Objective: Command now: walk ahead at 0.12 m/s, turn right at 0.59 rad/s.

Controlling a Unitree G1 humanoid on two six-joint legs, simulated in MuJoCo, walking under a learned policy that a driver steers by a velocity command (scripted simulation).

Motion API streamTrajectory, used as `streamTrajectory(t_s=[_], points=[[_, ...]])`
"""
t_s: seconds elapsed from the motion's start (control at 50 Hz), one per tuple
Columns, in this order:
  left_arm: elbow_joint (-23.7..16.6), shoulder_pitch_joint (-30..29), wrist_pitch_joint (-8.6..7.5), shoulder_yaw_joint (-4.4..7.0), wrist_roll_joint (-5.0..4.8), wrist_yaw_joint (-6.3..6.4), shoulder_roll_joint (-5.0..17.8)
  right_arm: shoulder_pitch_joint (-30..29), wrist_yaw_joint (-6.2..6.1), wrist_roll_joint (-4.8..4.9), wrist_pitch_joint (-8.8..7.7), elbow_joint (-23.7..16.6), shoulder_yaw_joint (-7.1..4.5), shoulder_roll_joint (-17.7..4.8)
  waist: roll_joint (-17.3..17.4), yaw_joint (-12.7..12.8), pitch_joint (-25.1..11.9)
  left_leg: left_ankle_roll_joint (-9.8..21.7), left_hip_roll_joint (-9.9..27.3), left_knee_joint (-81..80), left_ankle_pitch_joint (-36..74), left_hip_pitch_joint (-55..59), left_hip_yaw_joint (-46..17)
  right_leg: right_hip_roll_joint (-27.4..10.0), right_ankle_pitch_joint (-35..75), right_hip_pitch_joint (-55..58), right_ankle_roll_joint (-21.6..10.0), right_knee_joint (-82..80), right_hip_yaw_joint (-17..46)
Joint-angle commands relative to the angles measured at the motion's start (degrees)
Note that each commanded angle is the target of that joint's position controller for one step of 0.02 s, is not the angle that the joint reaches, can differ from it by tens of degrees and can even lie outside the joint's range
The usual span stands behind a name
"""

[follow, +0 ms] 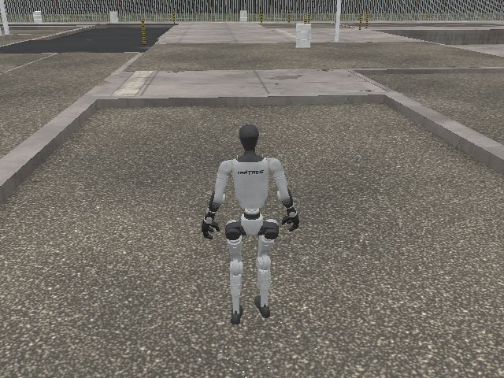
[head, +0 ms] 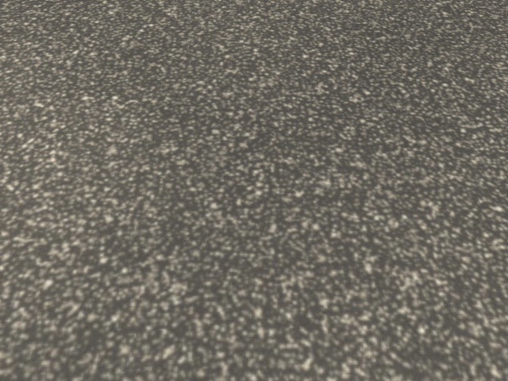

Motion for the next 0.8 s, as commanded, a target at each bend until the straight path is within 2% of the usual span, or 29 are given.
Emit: streamTrajectory(t_s=[0.02,0.04,0.06,0.08,0.1,0.18,0.26,0.32,0.4,0.44,0.46,0.48,0.5,0.52,0.54,0.56,0.58,0.6,0.62,0.64,0.68,0.74,0.8], points=[[-4.69,-1.68,-1.26,1.81,2.01,0.32,8.72,1.39,-0.02,-1.84,-0.60,-3.82,-3.21,-12.10,10.02,-1.47,0.43,9.70,24.20,-19.44,-19.25,5.32,-25.83,-4.56,-11.90,-14.22,1.26,20.36,-3.79],[-3.84,-0.92,-1.34,2.01,1.97,-0.41,8.45,0.01,0.30,-1.27,-0.76,-3.99,-2.29,-8.80,8.71,-0.40,1.04,8.31,20.43,-19.17,-19.12,4.53,-21.13,-4.85,-8.17,-13.63,1.27,23.38,-4.07],[-2.88,0.67,-1.17,1.82,1.99,-1.07,7.57,-0.85,0.52,-0.93,-1.02,-4.11,-2.01,-7.78,9.02,0.26,1.60,6.79,17.47,-19.36,-16.78,5.57,-16.51,-5.12,-5.30,-14.30,1.89,26.70,-4.69],[-2.07,1.89,-0.97,1.70,2.04,-1.80,7.08,-0.94,0.47,-0.63,-1.29,-4.25,-1.96,-7.70,10.57,0.39,1.21,6.17,15.74,-19.46,-15.14,7.56,-13.39,-5.65,-3.67,-15.52,2.42,30.05,-6.03],[-1.84,1.81,-0.94,1.46,1.90,-2.39,6.74,0.27,0.62,-0.60,-1.65,-4.21,-1.88,-7.29,10.53,-0.47,1.21,6.28,15.10,-19.60,-12.96,9.17,-11.13,-6.53,-2.65,-17.00,2.88,32.00,-6.95],[-3.51,-4.13,-1.19,0.61,1.60,-3.68,5.10,8.12,1.69,-0.64,-3.30,-1.40,-2.80,-8.07,8.45,-4.24,2.55,6.45,16.06,-20.01,-7.06,16.32,-7.08,-8.93,0.97,-22.73,4.24,30.79,-7.74],[-4.33,-8.17,-1.50,0.12,1.58,-4.20,4.14,12.22,2.17,-0.63,-4.35,0.95,-3.29,-8.02,8.50,-6.05,3.74,7.00,17.18,-20.52,-2.25,19.11,-3.90,-10.35,2.88,-23.99,4.51,24.84,-8.33],[-4.90,-10.74,-2.15,-0.73,1.65,-4.30,2.45,13.43,2.71,-0.71,-5.06,2.71,-3.27,-7.47,8.60,-6.18,4.56,7.52,17.47,-20.22,2.14,18.31,-1.07,-10.62,4.17,-21.38,3.54,17.32,-9.29],[-6.72,-15.62,-3.00,-2.10,1.82,-4.40,1.02,15.36,3.28,-0.69,-5.31,5.44,-3.18,-7.30,10.53,-6.43,4.90,7.57,17.63,-17.69,12.53,14.43,3.59,-10.67,1.07,-11.85,0.83,6.10,-16.14],[-6.81,-14.88,-3.49,-2.33,1.90,-3.98,1.14,16.85,3.33,-0.30,-4.71,7.19,-3.24,-7.97,11.23,-5.33,4.40,7.80,18.64,-15.12,21.06,12.62,3.24,-9.52,-0.86,-4.56,-1.64,2.20,-18.69],[-5.71,-11.13,-4.00,-2.11,1.83,-3.45,1.44,16.45,3.35,-0.03,-4.47,7.85,-3.15,-8.35,10.60,-2.77,3.00,7.56,18.44,-10.87,30.26,11.65,3.45,-8.17,-0.36,1.69,-2.99,-0.74,-19.18],[-2.67,-2.57,-4.89,-1.59,2.07,-2.66,2.18,15.35,3.40,0.53,-4.25,8.30,-2.92,-8.31,7.38,1.96,-1.28,6.37,16.07,-1.03,37.49,9.22,6.23,-6.97,4.15,13.22,-4.26,-6.20,-19.13],[0.51,7.40,-5.68,-0.49,3.11,-1.66,5.55,14.63,3.54,0.97,-4.42,7.47,-2.31,-7.05,3.43,5.98,-8.71,4.83,13.03,11.52,29.56,0.65,8.08,-12.30,1.81,28.98,-5.67,-6.94,-12.98],[0.89,14.79,-6.10,0.77,3.91,-0.41,12.14,14.85,4.29,1.54,-4.67,3.53,-0.40,-0.01,-10.44,7.36,-17.22,1.93,5.68,31.73,-6.74,-18.04,10.32,-33.37,-9.17,45.56,-10.02,-11.78,13.45],[1.34,14.47,-5.81,1.23,1.75,0.32,13.75,14.10,3.48,0.83,-4.23,4.41,-2.28,-5.57,-8.25,7.55,-17.03,2.61,1.41,41.06,-15.67,-22.26,1.47,-36.73,-5.42,39.03,-12.11,-17.52,24.43],[1.17,8.54,-5.71,0.13,1.31,0.48,10.45,12.22,3.42,0.84,-4.03,4.35,-2.89,-6.70,-3.92,4.18,-8.02,3.54,4.86,42.45,-11.68,-24.13,-1.95,-33.54,-3.70,32.53,-10.27,-16.95,13.36],[0.73,3.80,-6.08,-1.11,1.06,0.24,5.91,11.90,3.85,0.99,-4.21,5.07,-2.56,-5.32,-2.71,1.86,-2.94,3.51,7.07,39.48,-7.12,-22.24,-0.92,-30.12,0.17,25.10,-8.27,-18.89,5.80],[0.54,1.02,-6.59,-1.92,1.02,0.16,3.16,12.43,3.98,0.77,-3.74,6.30,-2.64,-4.26,-2.81,0.02,-0.27,3.05,7.97,36.99,-4.56,-20.06,-0.24,-27.05,3.41,20.89,-5.84,-20.74,0.25],[0.83,-0.06,-7.12,-2.60,0.68,0.40,1.33,13.85,4.18,-0.24,-2.88,7.46,-2.63,-3.43,-3.99,-1.51,1.68,2.11,8.21,35.75,-3.08,-17.96,0.21,-25.06,11.81,17.70,-4.62,-21.43,-4.33],[1.10,-0.27,-7.70,-2.85,0.73,0.51,0.70,15.59,4.42,-0.68,-2.13,8.52,-2.58,-2.36,-3.78,-2.51,1.63,1.39,7.50,36.22,-2.30,-16.05,0.87,-24.29,22.91,16.46,-4.35,-20.78,-8.10],[2.02,0.74,-8.76,-2.69,0.36,0.63,1.57,15.87,4.58,-0.55,-1.39,8.44,-2.91,-1.41,-2.91,-4.29,0.81,0.41,5.99,36.98,-1.05,-15.94,2.01,-24.11,43.23,16.31,-4.57,-18.46,-13.58],[2.62,1.02,-8.76,-2.72,-0.04,1.29,1.56,10.51,4.93,-0.80,-0.98,6.18,-2.93,-0.71,-4.34,-4.23,1.66,-0.66,5.83,32.96,4.21,-19.17,4.18,-23.48,47.60,15.73,-5.01,-18.42,-19.12],[3.45,0.96,-8.00,-2.96,-0.16,2.03,1.11,3.74,5.68,-0.87,-1.09,3.54,-1.91,1.00,-4.93,-2.84,2.79,-0.55,5.20,19.30,10.22,-16.29,7.36,-21.53,44.94,14.51,-4.91,-17.37,-23.77]])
